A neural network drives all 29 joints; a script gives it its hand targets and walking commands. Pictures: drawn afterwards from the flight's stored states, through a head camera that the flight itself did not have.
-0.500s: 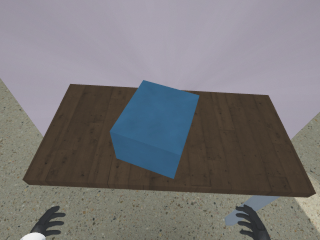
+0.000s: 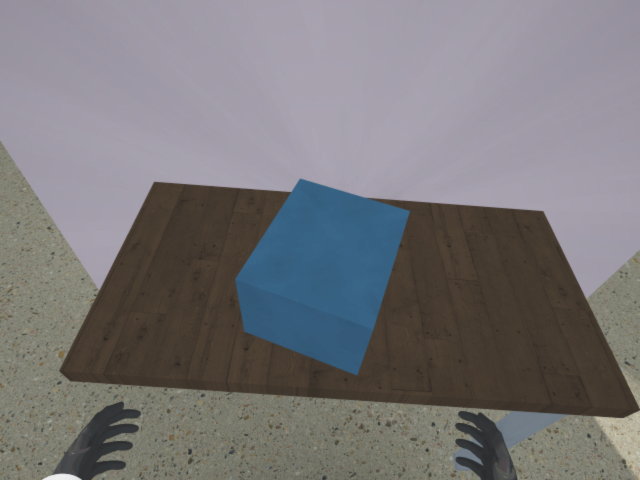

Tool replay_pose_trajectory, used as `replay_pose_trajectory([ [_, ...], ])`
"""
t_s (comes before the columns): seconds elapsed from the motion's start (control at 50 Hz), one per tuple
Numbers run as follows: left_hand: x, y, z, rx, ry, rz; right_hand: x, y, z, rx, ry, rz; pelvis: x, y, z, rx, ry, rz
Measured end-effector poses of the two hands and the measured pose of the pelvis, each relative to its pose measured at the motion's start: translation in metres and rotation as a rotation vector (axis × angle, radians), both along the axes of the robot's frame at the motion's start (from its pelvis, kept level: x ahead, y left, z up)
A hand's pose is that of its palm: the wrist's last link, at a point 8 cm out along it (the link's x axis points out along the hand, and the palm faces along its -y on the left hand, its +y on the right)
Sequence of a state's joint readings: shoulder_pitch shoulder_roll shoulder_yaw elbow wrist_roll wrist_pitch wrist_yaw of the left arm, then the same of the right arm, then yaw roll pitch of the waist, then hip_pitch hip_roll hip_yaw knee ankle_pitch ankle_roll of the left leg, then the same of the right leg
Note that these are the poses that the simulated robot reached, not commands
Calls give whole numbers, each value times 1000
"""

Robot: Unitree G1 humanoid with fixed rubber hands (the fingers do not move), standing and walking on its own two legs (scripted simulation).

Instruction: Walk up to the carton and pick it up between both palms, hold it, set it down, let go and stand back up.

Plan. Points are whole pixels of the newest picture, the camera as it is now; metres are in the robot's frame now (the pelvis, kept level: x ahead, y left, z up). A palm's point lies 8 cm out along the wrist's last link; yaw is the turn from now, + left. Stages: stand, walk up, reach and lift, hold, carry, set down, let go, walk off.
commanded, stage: reach and lift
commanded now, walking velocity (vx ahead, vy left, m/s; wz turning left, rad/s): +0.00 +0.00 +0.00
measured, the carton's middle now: (327, 271) +0.45 -0.01 -0.05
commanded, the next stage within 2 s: none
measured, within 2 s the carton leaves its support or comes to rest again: neither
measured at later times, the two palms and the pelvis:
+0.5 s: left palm (45, 451) +0.17 +0.30 -0.01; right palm (477, 476) +0.16 -0.17 -0.02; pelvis +0.00 +0.00 +0.00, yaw +0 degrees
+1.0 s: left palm (70, 397) +0.21 +0.28 +0.02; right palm (466, 455) +0.17 -0.16 +0.00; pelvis +0.01 +0.00 +0.00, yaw +0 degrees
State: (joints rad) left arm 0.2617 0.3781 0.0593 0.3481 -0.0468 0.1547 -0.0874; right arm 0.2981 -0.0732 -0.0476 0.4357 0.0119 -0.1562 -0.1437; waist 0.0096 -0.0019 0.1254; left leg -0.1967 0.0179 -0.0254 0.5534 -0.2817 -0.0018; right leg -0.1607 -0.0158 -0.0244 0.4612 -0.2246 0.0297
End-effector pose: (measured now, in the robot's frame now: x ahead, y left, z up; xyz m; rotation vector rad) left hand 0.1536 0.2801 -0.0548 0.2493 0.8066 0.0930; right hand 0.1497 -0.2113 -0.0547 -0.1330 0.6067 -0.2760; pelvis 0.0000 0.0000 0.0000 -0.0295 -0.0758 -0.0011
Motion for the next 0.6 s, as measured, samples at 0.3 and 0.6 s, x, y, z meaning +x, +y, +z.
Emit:
replay_pose_trajectory([
  [0.3, 6, 20, 31, -9, -137, -94, -4, 23, 21, 60, -99, -119, 2, 2, 1, -1, 6, -3],
  [0.6, 17, 16, 51, -48, -256, -140, 11, 46, 45, 113, -209, -163, 3, 2, 1, -1, 6, -3],
])
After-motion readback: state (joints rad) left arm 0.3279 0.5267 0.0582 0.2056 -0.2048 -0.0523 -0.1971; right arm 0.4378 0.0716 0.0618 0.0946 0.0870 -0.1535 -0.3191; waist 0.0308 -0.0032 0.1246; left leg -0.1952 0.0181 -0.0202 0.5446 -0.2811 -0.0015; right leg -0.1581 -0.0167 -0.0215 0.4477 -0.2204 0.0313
